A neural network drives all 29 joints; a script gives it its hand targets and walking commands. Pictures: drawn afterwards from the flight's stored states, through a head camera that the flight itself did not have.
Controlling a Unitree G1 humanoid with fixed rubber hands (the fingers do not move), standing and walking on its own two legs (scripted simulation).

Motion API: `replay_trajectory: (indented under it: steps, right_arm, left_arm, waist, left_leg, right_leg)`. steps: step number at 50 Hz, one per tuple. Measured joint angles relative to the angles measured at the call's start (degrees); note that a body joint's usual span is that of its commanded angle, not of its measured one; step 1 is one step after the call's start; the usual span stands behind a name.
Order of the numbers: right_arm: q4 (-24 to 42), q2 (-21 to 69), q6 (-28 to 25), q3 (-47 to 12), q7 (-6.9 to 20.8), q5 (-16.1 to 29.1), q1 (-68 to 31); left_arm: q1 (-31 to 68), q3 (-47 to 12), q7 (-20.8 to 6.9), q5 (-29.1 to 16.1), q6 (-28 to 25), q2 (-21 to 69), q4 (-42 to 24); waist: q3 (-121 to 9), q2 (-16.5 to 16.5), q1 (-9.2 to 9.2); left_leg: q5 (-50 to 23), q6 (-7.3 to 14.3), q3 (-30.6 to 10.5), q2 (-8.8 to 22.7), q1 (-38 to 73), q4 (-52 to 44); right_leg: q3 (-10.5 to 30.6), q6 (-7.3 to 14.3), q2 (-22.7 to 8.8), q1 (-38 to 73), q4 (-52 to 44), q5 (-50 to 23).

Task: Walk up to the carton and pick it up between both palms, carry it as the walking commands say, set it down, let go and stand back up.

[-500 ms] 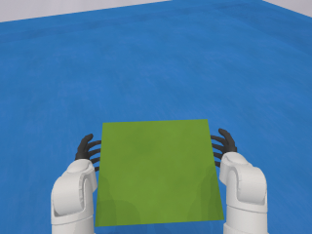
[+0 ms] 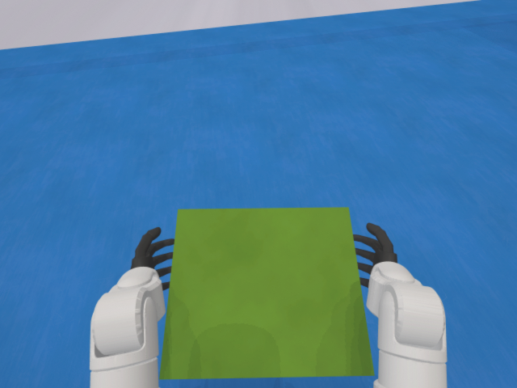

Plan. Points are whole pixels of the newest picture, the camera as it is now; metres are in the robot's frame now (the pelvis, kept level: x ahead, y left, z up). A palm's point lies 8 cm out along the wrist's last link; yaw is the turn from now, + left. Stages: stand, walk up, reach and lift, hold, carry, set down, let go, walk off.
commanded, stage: carry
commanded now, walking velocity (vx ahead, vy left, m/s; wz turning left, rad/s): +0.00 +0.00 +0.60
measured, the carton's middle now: (263, 294) +0.29 -0.01 -0.01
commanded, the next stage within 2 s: none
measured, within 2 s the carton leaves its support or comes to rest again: neither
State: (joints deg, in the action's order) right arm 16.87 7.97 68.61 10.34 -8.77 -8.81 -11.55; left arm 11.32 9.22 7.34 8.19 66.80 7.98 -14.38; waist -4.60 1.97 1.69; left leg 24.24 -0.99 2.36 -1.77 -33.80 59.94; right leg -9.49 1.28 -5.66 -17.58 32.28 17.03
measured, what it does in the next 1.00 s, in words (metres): steps on the spot: left foot, then right foot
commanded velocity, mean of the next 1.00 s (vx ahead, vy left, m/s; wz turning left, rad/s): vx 0.00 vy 0.00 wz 0.11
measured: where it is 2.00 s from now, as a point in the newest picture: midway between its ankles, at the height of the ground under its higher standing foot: outside the picture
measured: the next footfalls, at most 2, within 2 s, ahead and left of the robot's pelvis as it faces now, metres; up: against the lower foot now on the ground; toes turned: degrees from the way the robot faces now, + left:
left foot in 0.26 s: +0.00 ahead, +0.18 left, +0.00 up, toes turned +19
right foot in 0.58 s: +0.01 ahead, -0.03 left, +0.00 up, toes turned +6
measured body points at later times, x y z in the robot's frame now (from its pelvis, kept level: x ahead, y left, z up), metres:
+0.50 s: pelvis -0.05 +0.07 -0.01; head -0.04 +0.08 +0.44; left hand +0.17 +0.32 +0.06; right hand +0.27 -0.01 +0.06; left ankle -0.04 +0.17 -0.74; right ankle -0.02 -0.05 -0.70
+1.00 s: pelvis -0.08 +0.06 +0.00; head -0.11 +0.05 +0.45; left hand +0.15 +0.29 +0.09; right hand +0.24 -0.03 +0.09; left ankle -0.04 +0.17 -0.74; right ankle -0.03 -0.03 -0.74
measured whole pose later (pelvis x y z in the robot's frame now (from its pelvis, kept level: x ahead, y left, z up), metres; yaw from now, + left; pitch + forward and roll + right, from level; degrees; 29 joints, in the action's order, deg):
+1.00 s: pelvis -0.08 +0.06 +0.00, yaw +14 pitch +2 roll +0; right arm 10.2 7.7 68.0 10.6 -8.3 -8.9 -14.3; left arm 11.9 10.8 9.1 8.3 68.5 8.0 -12.4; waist -8.4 0.4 -0.4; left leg 7.8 2.6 6.4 0.3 -20.7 26.2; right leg -7.6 1.0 -2.5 -18.5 29.1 12.8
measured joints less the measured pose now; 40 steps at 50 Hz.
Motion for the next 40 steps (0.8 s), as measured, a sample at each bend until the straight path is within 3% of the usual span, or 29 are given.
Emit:
replay_trajectory:
  steps: [3,7,11,14,17,21,27,30,33,40]
  right_arm:
    - [-0.2,0.1,0.3,-0.7,-0.9,0.5,-0.9]
    - [-0.5,0.0,0.2,-0.6,-0.6,0.4,-2.4]
    - [-1.0,-0.3,0.1,-0.2,0.1,0.5,-2.9]
    - [-2.0,0.6,-0.7,0.1,0.1,0.5,-3.2]
    - [-4.2,0.7,-2.1,-1.5,-0.5,0.5,-2.8]
    - [-4.2,0.5,-2.9,-0.9,1.8,-0.5,-2.2]
    - [-1.7,0.4,-3.4,-0.5,2.4,-1.0,-1.6]
    - [-1.8,0.2,-2.9,-0.2,2.5,-1.1,-1.3]
    - [-2.4,0.1,-2.0,0.0,1.8,-0.7,-0.4]
    - [-4.5,0.1,-0.1,-0.2,-0.7,0.4,-1.0]
  left_arm:
    - [0.0,0.9,-0.6,0.4,0.3,0.0,-0.8]
    - [0.6,1.5,-0.6,0.5,0.4,0.1,-1.6]
    - [0.9,1.2,0.0,0.5,0.9,0.2,-2.0]
    - [0.7,1.5,0.1,0.6,1.2,-0.3,-2.4]
    - [-0.1,3.0,0.0,0.0,0.7,-0.6,-1.6]
    - [-0.9,2.2,3.3,-2.4,0.8,-0.1,-2.9]
    - [0.3,1.7,3.2,-2.9,0.3,0.0,-3.4]
    - [0.7,1.4,2.4,-2.0,0.5,0.1,-2.5]
    - [0.2,0.7,1.7,-0.9,0.8,0.0,-0.7]
    - [0.4,1.6,-0.5,1.3,1.3,0.0,2.4]
  waist:
    - [0.5,-0.8,0.34]
    - [1.1,-1.8,0.11]
    - [1.1,-2.7,-0.28]
    - [0.8,-4.0,-0.74]
    - [2.2,-4.4,-2.12]
    - [3.7,-3.6,-3.82]
    - [2.4,-2.3,-3.32]
    - [0.7,-1.5,-2.66]
    - [-0.9,-0.1,-1.46]
    - [-4.0,-0.5,-0.34]
  left_leg:
    - [-0.2,-1.6,0.9,2.5,-0.1,3.4]
    - [2.2,-2.0,2.1,4.1,3.4,-3.9]
    - [0.1,-0.8,4.8,3.9,9.2,-15.7]
    - [-8.6,1.2,6.0,2.5,14.2,-27.4]
    - [-8.1,2.9,5.3,2.1,12.1,-24.6]
    - [-9.9,4.0,4.6,1.9,12.1,-26.8]
    - [-12.6,4.6,4.5,1.3,12.3,-29.7]
    - [-12.8,4.2,4.7,1.1,12.5,-29.7]
    - [-13.8,3.8,4.4,1.4,13.8,-31.4]
    - [-15.1,3.7,4.3,1.8,14.0,-32.9]
  right_leg:
    - [-1.5,-0.8,-2.4,0.6,-0.6,-0.5]
    - [-3.8,-1.9,-5.8,0.0,0.7,-0.3]
    - [-6.4,-3.9,-9.2,-1.1,3.7,0.9]
    - [-6.5,-6.2,-11.6,-3.6,9.3,3.6]
    - [-0.3,-8.3,-8.3,-8.2,19.3,14.3]
    - [2.4,-8.5,-4.0,-11.8,25.7,14.3]
    - [3.3,-5.9,0.5,-7.0,12.7,9.3]
    - [2.7,-3.4,1.7,-1.2,0.1,-1.1]
    - [2.3,-1.0,2.2,-0.1,-1.1,-2.5]
    - [2.1,-0.7,2.8,0.0,-2.5,-3.1]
